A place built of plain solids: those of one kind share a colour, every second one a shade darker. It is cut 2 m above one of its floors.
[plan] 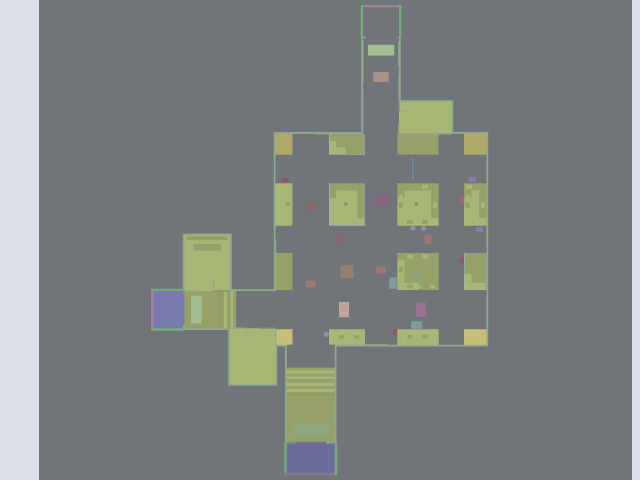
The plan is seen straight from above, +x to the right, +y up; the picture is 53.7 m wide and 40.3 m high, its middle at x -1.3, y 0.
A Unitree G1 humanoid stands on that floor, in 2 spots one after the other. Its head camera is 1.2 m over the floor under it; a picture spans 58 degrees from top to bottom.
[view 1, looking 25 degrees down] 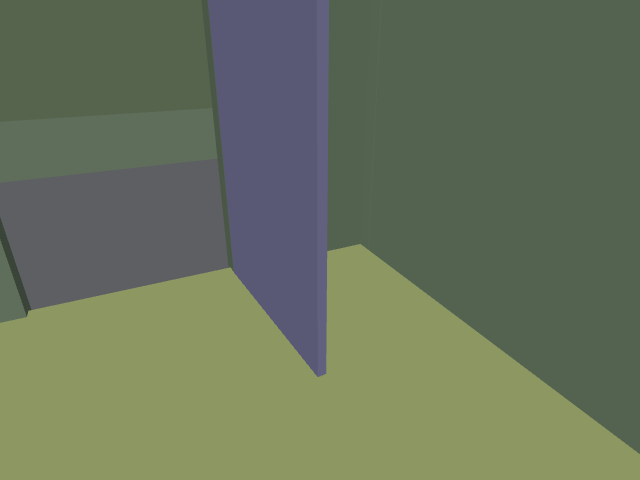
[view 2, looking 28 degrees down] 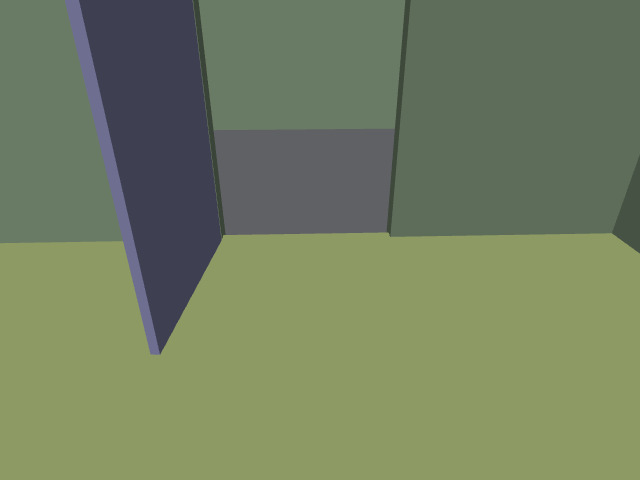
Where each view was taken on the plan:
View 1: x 7.54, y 10.25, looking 154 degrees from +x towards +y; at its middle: leaf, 1.45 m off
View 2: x -6.94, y -9.75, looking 88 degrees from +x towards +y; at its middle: piece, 2.56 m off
